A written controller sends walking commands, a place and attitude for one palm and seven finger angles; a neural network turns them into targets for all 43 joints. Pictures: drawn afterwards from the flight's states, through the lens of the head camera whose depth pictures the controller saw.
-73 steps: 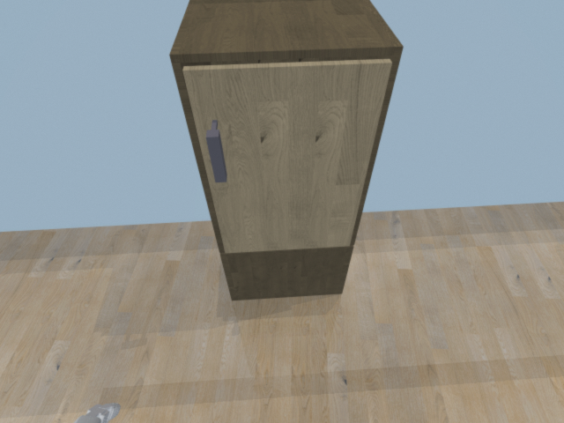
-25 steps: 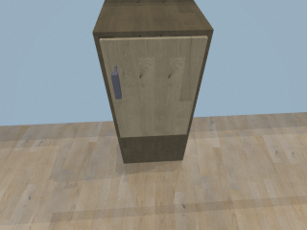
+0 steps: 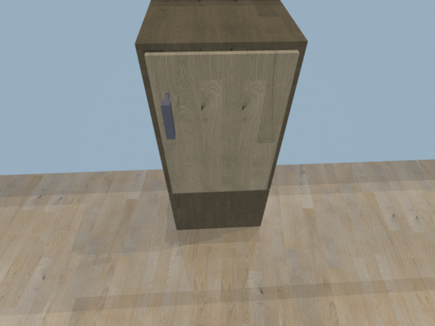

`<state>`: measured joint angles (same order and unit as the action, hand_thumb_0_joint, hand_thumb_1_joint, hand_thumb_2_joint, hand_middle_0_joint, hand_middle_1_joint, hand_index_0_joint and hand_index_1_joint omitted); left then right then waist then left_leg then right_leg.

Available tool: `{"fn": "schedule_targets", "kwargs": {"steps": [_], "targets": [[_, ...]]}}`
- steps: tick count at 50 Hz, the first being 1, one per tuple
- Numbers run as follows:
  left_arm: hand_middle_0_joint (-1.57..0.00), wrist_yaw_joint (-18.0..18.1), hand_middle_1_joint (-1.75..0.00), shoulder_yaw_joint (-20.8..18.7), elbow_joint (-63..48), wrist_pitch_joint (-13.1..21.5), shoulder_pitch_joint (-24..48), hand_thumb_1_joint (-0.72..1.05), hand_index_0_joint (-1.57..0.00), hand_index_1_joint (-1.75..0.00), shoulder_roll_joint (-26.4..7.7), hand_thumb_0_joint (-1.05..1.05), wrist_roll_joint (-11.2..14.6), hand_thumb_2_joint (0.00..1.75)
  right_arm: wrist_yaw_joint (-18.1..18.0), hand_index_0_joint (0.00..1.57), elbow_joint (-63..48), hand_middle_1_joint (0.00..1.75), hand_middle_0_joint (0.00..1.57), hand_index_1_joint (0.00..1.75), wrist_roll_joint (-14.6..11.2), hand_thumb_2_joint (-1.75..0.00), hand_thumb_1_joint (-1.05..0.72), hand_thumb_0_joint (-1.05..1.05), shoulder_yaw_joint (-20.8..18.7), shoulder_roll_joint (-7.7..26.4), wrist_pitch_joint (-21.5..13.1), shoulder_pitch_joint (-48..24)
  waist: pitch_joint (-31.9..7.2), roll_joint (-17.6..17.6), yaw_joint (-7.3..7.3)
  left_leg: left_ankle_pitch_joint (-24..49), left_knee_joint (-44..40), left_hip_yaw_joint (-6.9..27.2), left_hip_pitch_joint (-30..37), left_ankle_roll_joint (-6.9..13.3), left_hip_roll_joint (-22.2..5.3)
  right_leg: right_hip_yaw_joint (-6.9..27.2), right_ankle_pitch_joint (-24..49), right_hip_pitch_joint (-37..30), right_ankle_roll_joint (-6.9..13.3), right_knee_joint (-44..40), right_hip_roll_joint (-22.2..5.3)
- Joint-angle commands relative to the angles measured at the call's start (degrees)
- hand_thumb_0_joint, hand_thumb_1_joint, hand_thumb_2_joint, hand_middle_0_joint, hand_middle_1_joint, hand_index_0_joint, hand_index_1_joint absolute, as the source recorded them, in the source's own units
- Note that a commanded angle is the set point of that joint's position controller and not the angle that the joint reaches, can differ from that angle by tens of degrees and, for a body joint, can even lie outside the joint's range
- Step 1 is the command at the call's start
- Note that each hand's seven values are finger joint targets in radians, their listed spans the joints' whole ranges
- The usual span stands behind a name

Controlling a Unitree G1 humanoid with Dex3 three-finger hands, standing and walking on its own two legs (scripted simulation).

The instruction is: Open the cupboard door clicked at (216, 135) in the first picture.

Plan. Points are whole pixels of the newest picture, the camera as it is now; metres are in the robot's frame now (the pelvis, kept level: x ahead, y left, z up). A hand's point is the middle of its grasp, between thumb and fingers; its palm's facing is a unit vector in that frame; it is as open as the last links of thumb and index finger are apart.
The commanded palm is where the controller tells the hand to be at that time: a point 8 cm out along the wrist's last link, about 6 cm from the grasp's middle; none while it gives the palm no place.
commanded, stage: take the last steps up to it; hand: left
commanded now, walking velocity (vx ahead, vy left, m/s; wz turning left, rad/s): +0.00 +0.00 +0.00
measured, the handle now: (169, 115) +0.66 +0.19 +0.00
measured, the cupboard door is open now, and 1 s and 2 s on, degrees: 0 0 0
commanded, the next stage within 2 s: come to a stop and stand still in 0.46 s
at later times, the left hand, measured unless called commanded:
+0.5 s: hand out of the picture +0.03 +0.18 -0.19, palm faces +0.02 -0.98 -0.18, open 7.4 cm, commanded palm none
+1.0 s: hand out of the picture +0.16 +0.18 -0.18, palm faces +0.09 -0.95 -0.29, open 7.3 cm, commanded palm none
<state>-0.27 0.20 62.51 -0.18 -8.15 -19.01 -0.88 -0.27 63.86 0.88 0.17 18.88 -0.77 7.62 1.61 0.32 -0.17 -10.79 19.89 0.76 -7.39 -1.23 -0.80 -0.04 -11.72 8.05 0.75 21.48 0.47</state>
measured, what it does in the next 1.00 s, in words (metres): walks ahead: right foot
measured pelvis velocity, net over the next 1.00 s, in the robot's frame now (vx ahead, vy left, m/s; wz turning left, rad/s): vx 0.11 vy -0.03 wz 0.04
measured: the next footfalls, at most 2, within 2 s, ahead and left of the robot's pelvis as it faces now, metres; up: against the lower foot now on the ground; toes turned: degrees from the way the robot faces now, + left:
right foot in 1.00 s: +0.21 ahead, -0.14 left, +0.00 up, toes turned -1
left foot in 1.42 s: +0.08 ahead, +0.08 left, +0.00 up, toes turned +8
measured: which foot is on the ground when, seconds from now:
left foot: down 0.00-1.00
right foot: down 0.00-0.68, up 0.70-0.98, down 1.00-1.00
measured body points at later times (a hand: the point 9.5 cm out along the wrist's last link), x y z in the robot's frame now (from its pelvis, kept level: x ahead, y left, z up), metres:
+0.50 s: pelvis +0.05 +0.00 -0.01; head +0.06 +0.00 +0.44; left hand +0.03 +0.23 -0.18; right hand +0.03 -0.23 -0.17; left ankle +0.00 +0.13 -0.75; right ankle +0.00 -0.11 -0.75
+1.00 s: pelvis +0.11 -0.03 -0.02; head +0.14 -0.04 +0.43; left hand +0.15 +0.23 -0.16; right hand +0.15 -0.25 -0.19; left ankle +0.04 +0.11 -0.75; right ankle +0.18 -0.14 -0.75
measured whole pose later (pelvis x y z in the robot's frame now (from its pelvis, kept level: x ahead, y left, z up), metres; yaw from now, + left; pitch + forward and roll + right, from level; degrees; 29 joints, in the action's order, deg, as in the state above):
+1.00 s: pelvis +0.11 -0.03 -0.02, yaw +3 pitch -2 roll +1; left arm 1.4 -3.2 57.0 -1.0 -11.3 -12.0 -1.6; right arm -2.5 61.6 1.3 -2.9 8.6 0.8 12.7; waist 6.1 0.4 -0.4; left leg -23.0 31.3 -3.1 -5.4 -2.4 -2.5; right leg -2.9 -10.8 19.1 0.2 34.6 -3.1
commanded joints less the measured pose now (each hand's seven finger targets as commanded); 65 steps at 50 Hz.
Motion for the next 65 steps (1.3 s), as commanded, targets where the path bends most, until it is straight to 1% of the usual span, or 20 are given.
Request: {"fn": "schedule_targets", "kwargs": {"steps": [1,6,13,18,26,28,31,32,33,34,35,36,41,47,49,50,51,54,58,65], "targets": [[-0.2,0.85,-0.3,-2.56,-3.48,1.7,2.87,0.9,-0.2,-0.3,-11.52,0.0,0.27,0.9,-0.88,0.2,-3.59,0.3,0.2,0.3,-0.29,-0.9,-0.9,0.0,-1.93,11.58,-1.29,-2.5,-3.4,-0.09,0.18,7.0,-2.74,4.94,1.05,2.38,-6.06,6.34,6.63,0.24,0.78,-4.02,-6.92],[-0.2,0.97,-0.3,-2.08,-2.76,1.52,1.48,0.9,-0.2,-0.3,-9.13,0.0,0.34,0.9,-0.8,0.2,-3.08,0.3,0.2,0.3,-0.2,-0.9,-0.9,0.0,-1.32,9.05,-1.01,-1.58,-3.5,-0.85,0.18,6.48,-2.44,4.48,1.1,2.01,-6.01,5.89,6.06,-0.12,0.37,-4.32,-7.12],[-0.2,0.74,-0.3,-1.32,-1.27,-0.1,-4.32,0.9,-0.2,-0.3,-4.68,0.0,-0.11,0.9,-0.31,0.2,-1.45,0.3,0.2,0.3,0.55,-0.9,-0.9,0.0,-0.44,3.47,0.57,3.85,3.78,-2.64,0.02,-11.6,0.0,3.35,-5.35,1.85,-3.7,7.14,-16.33,5.23,0.46,-4.91,-6.1],[-0.2,0.47,-0.3,-1.6,-1.26,0.32,-7.48,0.9,-0.2,-0.3,-2.05,0.0,-0.1,0.9,-0.77,0.2,-1.15,0.3,0.2,0.3,0.35,-0.9,-0.9,0.0,-0.89,2.34,-0.08,6.9,5.73,0.58,0.13,-10.9,0.45,5.76,-6.17,3.54,-5.35,4.62,-13.43,6.91,0.98,-0.07,-4.67],[-0.2,1.25,-0.3,-2.7,1.3,1.74,-16.98,0.9,-0.2,-0.3,1.2,0.0,-0.05,0.9,-2.0,0.2,-0.76,0.3,0.2,0.3,-0.18,-0.9,-0.9,0.0,-1.6,-1.82,-1.47,11.03,0.16,-1.53,-1.23,6.05,13.35,1.34,-8.07,4.17,-4.26,4.67,7.24,-3.17,3.26,5.78,-6.86],[-0.2,1.87,-0.3,-3.6,2.42,1.82,-20.96,0.9,-0.2,-0.3,-0.07,0.0,-0.18,0.9,-2.08,0.2,-2.19,0.3,0.2,0.3,-0.2,-0.9,-0.9,0.0,-1.42,-4.16,-1.54,8.98,1.7,-8.6,-2.34,-2.95,21.72,-3.98,-17.01,2.46,-1.23,11.16,19.87,-9.46,6.22,2.67,-12.34],[-0.2,3.12,-0.3,-2.99,2.71,1.63,-19.71,0.9,-0.2,-0.3,2.57,0.0,-0.65,0.9,-2.69,0.2,-2.63,0.3,0.2,0.3,-0.61,-0.9,-0.9,0.0,-1.1,-6.84,-1.03,7.28,4.61,-5.72,-1.34,-16.17,18.94,-3.32,-18.06,1.24,-2.65,9.88,48.01,-9.4,8.73,5.46,-15.22],[-0.2,3.32,-0.3,-2.64,1.89,1.37,-16.8,0.9,-0.2,-0.3,3.08,0.0,-0.34,0.9,-2.67,0.2,-1.49,0.3,0.2,0.3,-0.79,-0.9,-0.9,0.0,-1.12,-7.44,-0.96,10.43,3.29,-4.24,1.11,-7.97,8.85,-3.46,-10.59,1.55,-2.81,5.83,50.62,-6.29,6.54,9.71,-12.75],[-0.2,3.41,-0.3,-2.47,0.66,1.11,-14.63,0.9,-0.2,-0.3,3.56,0.0,0.16,0.9,-2.86,0.2,0.67,0.3,0.2,0.3,-0.52,-0.9,-0.9,0.0,-1.64,-5.63,-1.38,17.13,-0.32,0.13,3.85,20.85,5.16,-1.55,1.32,2.67,-4.19,1.15,45.0,-0.66,2.7,17.71,-7.39],[-0.2,3.48,-0.3,-2.27,-0.86,1.33,-13.41,0.9,-0.2,-0.3,4.48,0.0,1.14,0.9,-3.51,0.2,1.87,0.3,0.2,0.3,-0.2,-0.9,-0.9,0.0,-2.76,-1.18,-1.57,21.82,-4.63,8.55,5.01,49.66,8.66,6.07,13.57,6.88,-12.06,-2.17,23.97,9.5,-0.47,24.1,-3.25],[-0.2,3.77,-0.3,-2.14,-2.38,1.56,-10.92,0.9,-0.2,-0.3,4.51,0.0,1.26,0.9,-3.95,0.2,2.69,0.3,0.2,0.3,-0.59,-0.9,-0.9,0.0,-3.17,1.03,-1.35,23.28,-3.75,13.78,4.9,73.29,6.06,11.03,17.0,11.69,-18.65,-1.49,-16.51,16.01,-1.27,28.89,-0.58],[-0.2,3.96,-0.3,-2.89,-2.42,0.86,-9.11,0.9,-0.2,-0.3,3.14,0.0,0.54,0.9,-4.44,0.2,2.93,0.3,0.2,0.3,-0.59,-0.9,-0.9,0.0,-2.92,1.26,-0.92,20.31,0.45,13.46,3.48,74.2,5.54,9.73,13.74,13.09,-19.01,1.74,-24.7,17.07,-1.35,30.09,-2.19],[-0.2,2.65,-0.3,-3.0,-2.74,-1.34,-10.2,0.9,-0.2,-0.3,7.54,0.0,-0.17,0.9,-4.24,0.2,-1.87,0.3,0.2,0.3,0.13,-0.9,-0.9,0.0,-3.41,-0.86,0.23,12.41,2.87,5.96,0.99,52.65,2.99,4.17,7.03,10.75,-15.93,-1.67,-13.83,15.51,-1.74,25.92,-3.32],[-0.2,1.77,-0.3,-4.5,-4.97,-1.1,-12.2,0.9,-0.2,-0.3,5.19,0.0,-0.4,0.9,-3.14,0.2,-4.89,0.3,0.2,0.3,0.44,-0.9,-0.9,0.0,-5.1,0.3,0.84,6.11,-0.48,7.64,-1.92,34.8,7.85,0.07,0.95,6.15,-13.18,-3.01,1.7,5.66,-0.79,12.88,-3.21],[-0.2,2.13,-0.3,-5.19,-4.54,0.19,-14.51,0.9,-0.2,-0.3,0.15,0.0,-1.1,0.9,-2.3,0.2,-5.12,0.3,0.2,0.3,-0.18,-0.9,-0.9,0.0,-4.97,-2.88,1.17,8.35,-3.86,-5.49,-2.53,5.77,20.17,-4.01,-5.46,1.55,-4.66,5.4,26.14,-2.5,1.2,4.81,-10.85],[-0.2,2.37,-0.3,-5.53,-5.35,0.69,-13.37,0.9,-0.2,-0.3,-3.67,0.0,-1.1,0.9,-2.03,0.2,-5.81,0.3,0.2,0.3,-0.79,-0.9,-0.9,0.0,-4.57,-5.92,1.79,10.84,-6.26,-16.81,-1.33,-21.14,29.52,-4.13,-8.37,0.36,0.86,16.58,35.59,-1.54,6.7,-0.11,-22.04],[-0.2,2.36,-0.3,-5.02,-5.92,0.45,-12.06,0.9,-0.2,-0.3,-3.84,0.0,-0.71,0.9,-2.19,0.2,-5.79,0.3,0.2,0.3,-0.76,-0.9,-0.9,0.0,-4.64,-5.42,2.66,10.62,-5.48,-13.33,-1.8,-26.11,34.92,0.23,-7.24,1.27,0.14,16.56,27.01,3.16,10.1,-3.05,-23.5],[-0.2,2.95,-0.3,-4.95,-7.89,-0.34,-5.44,0.9,-0.2,-0.3,-2.16,0.0,-0.94,0.9,-1.45,0.2,-5.73,0.3,0.2,0.3,-0.06,-0.9,-0.9,0.0,-4.58,-4.61,3.31,8.21,2.78,-12.62,-1.02,-19.86,43.47,1.36,-12.92,1.26,-1.27,15.95,10.28,9.77,10.61,-5.77,-20.1],[-0.2,3.23,-0.3,-5.66,-9.29,-0.35,-5.96,0.9,-0.2,-0.3,-3.27,0.0,-1.05,0.9,-0.6,0.2,-6.68,0.3,0.2,0.3,0.22,-0.9,-0.9,0.0,-4.38,-4.08,3.35,7.29,-2.03,-6.34,-1.78,-16.64,38.91,-0.09,-13.63,0.11,-0.94,11.91,9.69,5.2,9.75,-4.71,-19.52],[-0.2,2.66,-0.3,-5.99,-9.96,-0.89,-5.53,0.9,-0.2,-0.3,-4.11,0.0,-1.42,0.9,0.17,0.2,-7.97,0.3,0.2,0.3,0.06,-0.9,-0.9,0.0,-4.03,-4.47,2.82,9.46,-3.09,-10.32,-1.42,-15.61,23.65,-2.9,-8.84,0.76,0.07,12.49,-9.52,7.37,8.21,-9.6,-17.74]]}}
